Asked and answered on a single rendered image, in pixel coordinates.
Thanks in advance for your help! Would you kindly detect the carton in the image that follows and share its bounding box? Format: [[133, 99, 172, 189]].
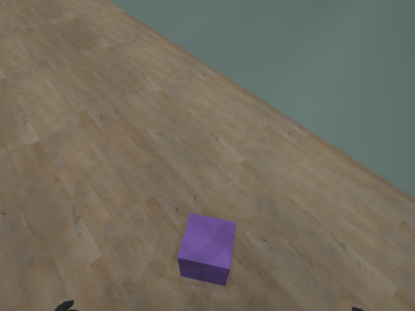
[[178, 213, 237, 286]]

